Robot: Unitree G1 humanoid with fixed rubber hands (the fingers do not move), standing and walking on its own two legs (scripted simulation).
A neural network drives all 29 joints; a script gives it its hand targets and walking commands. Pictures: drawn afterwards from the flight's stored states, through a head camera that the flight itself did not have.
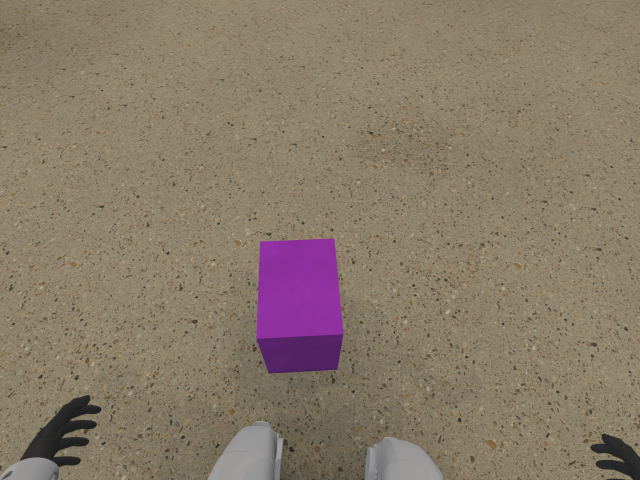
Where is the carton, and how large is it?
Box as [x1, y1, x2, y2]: [256, 239, 342, 373]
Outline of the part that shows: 334,239 260,242 256,338 269,373 337,368 342,339 342,324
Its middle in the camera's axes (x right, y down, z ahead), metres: -0.06 +0.21 +1.12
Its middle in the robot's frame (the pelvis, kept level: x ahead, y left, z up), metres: +0.56 +0.08 -0.58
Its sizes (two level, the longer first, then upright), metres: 0.276 0.206 0.299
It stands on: the floor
